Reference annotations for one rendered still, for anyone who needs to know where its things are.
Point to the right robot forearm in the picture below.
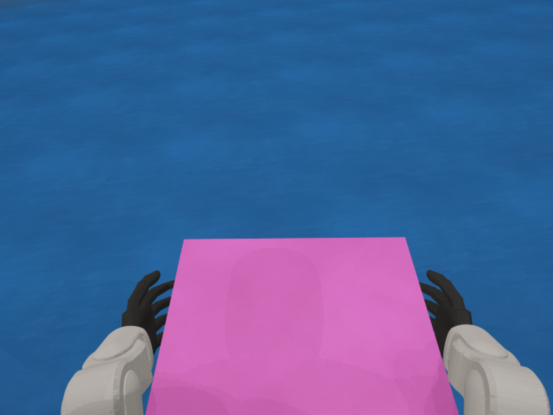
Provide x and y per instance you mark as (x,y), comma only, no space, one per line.
(489,377)

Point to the carton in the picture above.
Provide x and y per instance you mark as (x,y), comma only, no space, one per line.
(309,326)

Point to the left robot hand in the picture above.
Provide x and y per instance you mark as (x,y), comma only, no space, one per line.
(140,310)

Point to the left robot forearm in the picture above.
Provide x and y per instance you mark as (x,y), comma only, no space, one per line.
(114,377)

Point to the right robot hand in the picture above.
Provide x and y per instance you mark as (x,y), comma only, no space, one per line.
(451,310)

